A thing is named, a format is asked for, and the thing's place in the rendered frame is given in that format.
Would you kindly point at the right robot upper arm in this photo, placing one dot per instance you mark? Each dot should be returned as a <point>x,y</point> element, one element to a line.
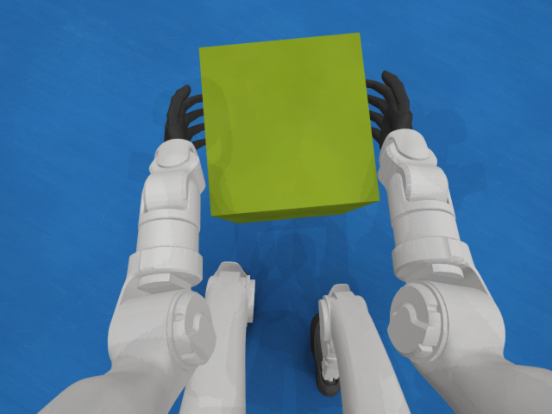
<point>455,337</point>

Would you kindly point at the carton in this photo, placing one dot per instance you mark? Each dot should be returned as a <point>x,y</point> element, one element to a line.
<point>287,128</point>

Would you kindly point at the robot right forearm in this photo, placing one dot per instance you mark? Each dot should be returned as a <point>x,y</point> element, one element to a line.
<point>427,241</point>

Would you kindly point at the robot right hand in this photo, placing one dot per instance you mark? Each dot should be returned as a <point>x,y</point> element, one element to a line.
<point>395,108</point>

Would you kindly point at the robot left forearm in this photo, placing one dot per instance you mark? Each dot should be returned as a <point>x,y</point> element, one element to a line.
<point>167,257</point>

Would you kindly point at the robot left thigh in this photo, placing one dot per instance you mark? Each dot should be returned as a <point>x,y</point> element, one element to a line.
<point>219,386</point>

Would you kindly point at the left robot upper arm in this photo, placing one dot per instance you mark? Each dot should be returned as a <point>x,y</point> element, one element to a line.
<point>156,342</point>

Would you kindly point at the left robot shin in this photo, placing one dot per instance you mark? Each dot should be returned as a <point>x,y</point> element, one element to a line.
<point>225,266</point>

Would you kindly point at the robot left hand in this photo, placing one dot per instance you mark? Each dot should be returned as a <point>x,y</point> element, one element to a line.
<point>178,120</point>

